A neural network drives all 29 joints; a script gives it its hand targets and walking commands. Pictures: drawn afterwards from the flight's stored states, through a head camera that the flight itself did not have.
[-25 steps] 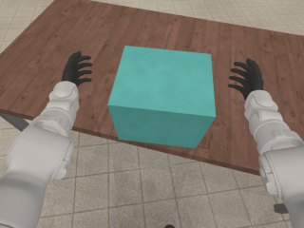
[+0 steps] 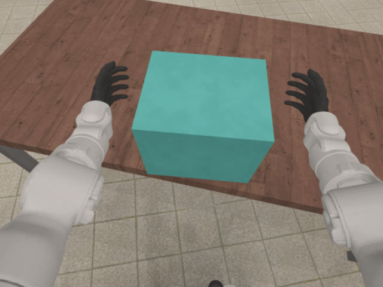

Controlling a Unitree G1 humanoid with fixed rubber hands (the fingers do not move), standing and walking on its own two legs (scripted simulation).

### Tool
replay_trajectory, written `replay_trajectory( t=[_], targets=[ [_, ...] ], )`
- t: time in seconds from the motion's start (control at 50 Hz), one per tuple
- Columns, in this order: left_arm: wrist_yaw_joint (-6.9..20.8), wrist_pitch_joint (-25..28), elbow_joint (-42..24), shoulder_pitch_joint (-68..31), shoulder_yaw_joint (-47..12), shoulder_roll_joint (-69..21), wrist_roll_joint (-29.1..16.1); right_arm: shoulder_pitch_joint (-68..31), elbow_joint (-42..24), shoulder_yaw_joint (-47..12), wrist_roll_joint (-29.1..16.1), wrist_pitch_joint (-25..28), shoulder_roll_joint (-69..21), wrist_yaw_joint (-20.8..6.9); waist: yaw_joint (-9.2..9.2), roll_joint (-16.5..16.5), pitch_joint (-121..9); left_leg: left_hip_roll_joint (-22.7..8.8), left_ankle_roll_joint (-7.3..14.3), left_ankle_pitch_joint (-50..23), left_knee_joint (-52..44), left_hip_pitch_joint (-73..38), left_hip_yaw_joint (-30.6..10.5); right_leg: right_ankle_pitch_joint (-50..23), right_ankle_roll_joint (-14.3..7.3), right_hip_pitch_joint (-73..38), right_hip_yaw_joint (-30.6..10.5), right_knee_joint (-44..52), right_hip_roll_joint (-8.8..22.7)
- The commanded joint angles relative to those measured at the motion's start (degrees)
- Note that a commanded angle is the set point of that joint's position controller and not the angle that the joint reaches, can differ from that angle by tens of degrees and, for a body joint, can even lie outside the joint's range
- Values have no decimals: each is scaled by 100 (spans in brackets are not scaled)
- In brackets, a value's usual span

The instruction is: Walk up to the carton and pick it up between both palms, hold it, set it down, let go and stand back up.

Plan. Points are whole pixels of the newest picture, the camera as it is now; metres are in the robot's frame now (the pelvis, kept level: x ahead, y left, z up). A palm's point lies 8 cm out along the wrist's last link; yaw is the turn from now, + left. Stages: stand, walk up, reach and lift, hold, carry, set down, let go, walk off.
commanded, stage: reach and lift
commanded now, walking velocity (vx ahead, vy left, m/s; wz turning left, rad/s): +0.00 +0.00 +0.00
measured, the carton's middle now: (202, 120) +0.49 -0.01 +0.02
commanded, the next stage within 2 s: none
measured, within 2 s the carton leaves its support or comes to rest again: neither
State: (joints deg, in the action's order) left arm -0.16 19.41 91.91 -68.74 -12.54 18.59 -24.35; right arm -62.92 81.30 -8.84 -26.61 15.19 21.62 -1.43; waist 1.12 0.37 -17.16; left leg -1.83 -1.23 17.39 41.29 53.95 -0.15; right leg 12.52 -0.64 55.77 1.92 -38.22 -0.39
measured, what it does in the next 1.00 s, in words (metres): stands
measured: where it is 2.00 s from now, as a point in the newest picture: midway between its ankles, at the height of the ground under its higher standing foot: outside the picture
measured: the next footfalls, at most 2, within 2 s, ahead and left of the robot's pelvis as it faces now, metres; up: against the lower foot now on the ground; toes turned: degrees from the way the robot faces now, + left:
none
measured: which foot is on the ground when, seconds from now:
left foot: down 0.00-1.00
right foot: down 0.00-1.00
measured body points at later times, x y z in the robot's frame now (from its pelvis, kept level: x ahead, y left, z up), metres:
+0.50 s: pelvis +0.00 +0.00 +0.01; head +0.11 +0.01 +0.44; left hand +0.50 +0.17 +0.08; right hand +0.48 -0.20 +0.08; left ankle -0.01 +0.13 -0.70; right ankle +0.03 -0.11 -0.70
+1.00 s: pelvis +0.01 +0.00 +0.01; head +0.12 +0.01 +0.45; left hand +0.50 +0.16 +0.07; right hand +0.49 -0.18 +0.08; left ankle -0.01 +0.13 -0.70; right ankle +0.03 -0.11 -0.70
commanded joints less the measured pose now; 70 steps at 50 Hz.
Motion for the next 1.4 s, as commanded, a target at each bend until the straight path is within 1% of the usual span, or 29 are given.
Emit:
replay_trajectory(
  t=[0.0,0.06,0.14,0.26,0.34,0.42,0.54,0.62,0.74,0.84,1.04,1.14,1.24,1.3,1.32,1.34,1.36,1.38],
  targets=[
    [-29,277,-783,-2659,-39,448,28,-2514,-659,293,236,213,579,-10,103,99,-3967,156,-300,-2440,-19,-1993,224,-2328,268,-2430,228,-89,-75],
    [-63,318,-740,-2710,57,347,142,-2577,-630,539,487,240,501,53,165,134,-3999,158,-339,-2371,-44,-2007,235,-2277,224,-2426,214,-39,-57],
    [-156,385,-722,-2770,317,342,378,-2657,-705,911,872,298,416,207,219,140,-4142,174,-375,-2226,-145,-1902,284,-2310,181,-2696,167,25,-38],
    [-320,412,-792,-2788,686,489,708,-2619,-945,1204,1229,341,325,461,184,192,-4372,210,-424,-2199,-407,-1844,366,-2541,142,-3341,128,162,-71],
    [-382,400,-785,-2801,745,397,760,-2574,-970,1207,1257,271,159,474,149,253,-4277,189,-422,-2191,-533,-1954,348,-2418,101,-3342,148,244,-61],
    [-372,395,-664,-2760,690,271,711,-2551,-912,1135,1209,210,30,429,156,205,-4071,169,-382,-2176,-568,-1971,314,-2336,96,-3284,146,274,-29],
    [-291,440,-459,-2597,668,181,709,-2518,-827,1033,1178,203,-112,416,214,39,-3817,187,-307,-2188,-591,-1736,282,-2540,156,-3478,84,247,42],
    [-270,493,-454,-2534,752,189,798,-2475,-812,1057,1222,258,-155,464,245,37,-3812,199,-311,-2291,-611,-1669,281,-2740,181,-3622,51,246,64],
    [-314,561,-675,-2569,931,154,991,-2425,-898,1230,1390,357,-209,563,259,205,-4040,196,-392,-2576,-620,-1851,302,-2990,159,-3718,54,288,47],
    [-342,563,-828,-2580,1056,25,1143,-2399,-979,1384,1538,384,-295,591,257,307,-4167,172,-443,-2789,-613,-2106,299,-3063,118,-3657,87,346,20],
    [-359,566,-945,-2586,1265,-210,1322,-2408,-1081,1555,1785,335,-543,545,231,254,-4067,142,-411,-2791,-694,-2279,286,-2907,91,-3606,105,460,27],
    [-332,583,-1031,-2631,1397,-383,1459,-2422,-1151,1701,1993,295,-757,503,227,237,-4026,132,-393,-2784,-758,-2363,293,-2904,82,-3655,115,515,44],
    [-263,607,-1165,-2659,1636,-619,1711,-2381,-1263,1950,2334,277,-1057,440,230,218,-3962,130,-367,-2793,-867,-2473,320,-2965,84,-3810,130,598,76],
    [-166,624,-1288,-2662,1906,-879,2016,-2288,-1357,2216,2721,298,-1389,362,241,204,-3821,136,-337,-2772,-1004,-2574,359,-3017,102,-3992,156,698,116],
    [-128,627,-1328,-2644,2028,-950,2158,-2240,-1396,2335,2891,322,-1478,329,249,210,-3761,145,-331,-2762,-1065,-2598,378,-3042,109,-4082,162,749,129],
    [-65,635,-1380,-2641,2144,-1198,2344,-2197,-1450,2440,3127,333,-1798,270,243,221,-3660,147,-309,-2736,-1142,-2653,395,-3060,121,-4150,187,815,146],
    [29,648,-1388,-2626,2258,-1548,2582,-2158,-1556,2548,3468,355,-2241,170,257,269,-3546,151,-298,-2708,-1222,-2705,408,-3096,128,-4237,226,910,164],
    [171,668,-1364,-2570,2433,-2080,2921,-2089,-1653,2712,3948,383,-2875,19,278,322,-3343,159,-281,-2649,-1315,-2762,417,-3128,135,-4331,277,1029,187]
  ],
)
